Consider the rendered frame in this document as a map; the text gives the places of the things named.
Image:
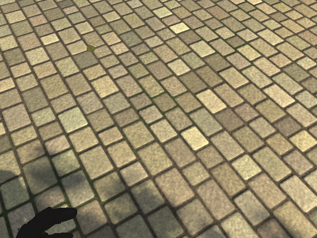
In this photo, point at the left robot hand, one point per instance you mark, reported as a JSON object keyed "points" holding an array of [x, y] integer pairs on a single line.
{"points": [[46, 219]]}

